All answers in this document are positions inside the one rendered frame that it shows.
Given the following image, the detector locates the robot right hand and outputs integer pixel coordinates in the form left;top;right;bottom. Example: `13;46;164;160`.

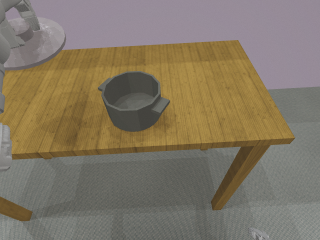
247;227;270;240

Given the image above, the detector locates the robot left forearm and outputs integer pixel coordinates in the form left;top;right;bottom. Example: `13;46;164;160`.
0;1;11;114

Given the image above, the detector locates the robot left hand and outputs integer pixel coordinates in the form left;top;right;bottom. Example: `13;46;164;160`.
0;0;41;49

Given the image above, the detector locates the lid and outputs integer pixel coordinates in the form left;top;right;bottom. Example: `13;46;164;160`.
4;17;66;71

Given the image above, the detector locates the pot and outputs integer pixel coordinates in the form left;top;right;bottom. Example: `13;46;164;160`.
98;71;170;132

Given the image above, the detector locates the knob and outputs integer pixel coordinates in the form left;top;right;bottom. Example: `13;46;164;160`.
8;20;34;42

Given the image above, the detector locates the left robot upper arm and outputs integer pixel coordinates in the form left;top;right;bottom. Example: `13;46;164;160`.
0;122;13;172

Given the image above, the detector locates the table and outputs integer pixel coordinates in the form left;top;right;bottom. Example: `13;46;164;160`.
0;40;295;222

